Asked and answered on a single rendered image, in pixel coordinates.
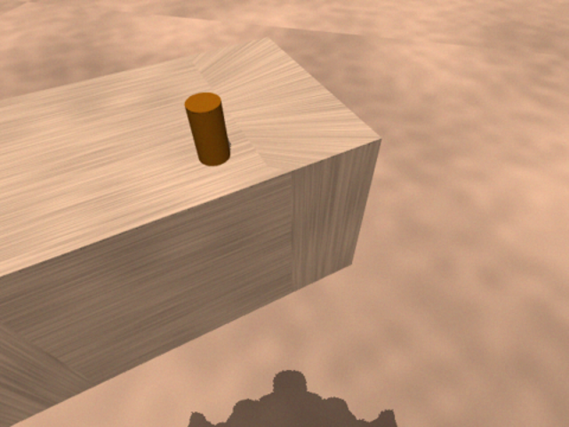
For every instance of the can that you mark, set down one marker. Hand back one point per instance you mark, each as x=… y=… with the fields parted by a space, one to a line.
x=206 y=119

